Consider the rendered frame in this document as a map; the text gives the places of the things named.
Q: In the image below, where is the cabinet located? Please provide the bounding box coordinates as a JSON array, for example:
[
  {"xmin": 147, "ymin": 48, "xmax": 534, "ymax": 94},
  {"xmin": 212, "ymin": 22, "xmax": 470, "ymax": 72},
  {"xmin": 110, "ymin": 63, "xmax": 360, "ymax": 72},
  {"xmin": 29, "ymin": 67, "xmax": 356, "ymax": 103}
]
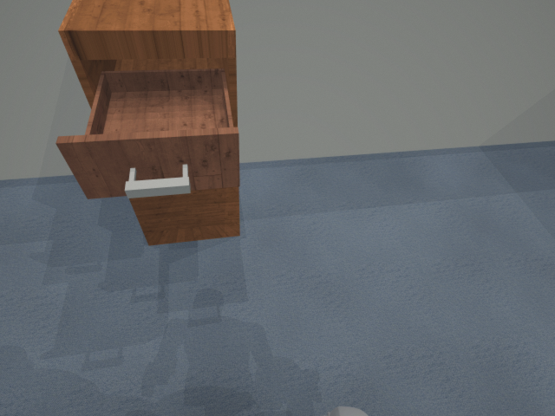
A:
[{"xmin": 58, "ymin": 0, "xmax": 240, "ymax": 246}]

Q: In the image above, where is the drawer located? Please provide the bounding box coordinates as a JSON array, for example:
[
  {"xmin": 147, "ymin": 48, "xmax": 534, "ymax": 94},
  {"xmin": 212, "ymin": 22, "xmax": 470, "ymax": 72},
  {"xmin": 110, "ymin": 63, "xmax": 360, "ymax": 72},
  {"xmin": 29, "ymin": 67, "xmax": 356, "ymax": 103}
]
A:
[{"xmin": 56, "ymin": 68, "xmax": 240, "ymax": 199}]

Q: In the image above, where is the handle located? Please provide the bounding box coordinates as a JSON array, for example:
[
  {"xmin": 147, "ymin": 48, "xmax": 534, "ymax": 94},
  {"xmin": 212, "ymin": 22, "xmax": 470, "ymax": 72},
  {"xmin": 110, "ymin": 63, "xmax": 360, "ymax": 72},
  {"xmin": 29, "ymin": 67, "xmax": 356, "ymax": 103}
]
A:
[{"xmin": 125, "ymin": 164, "xmax": 191, "ymax": 198}]

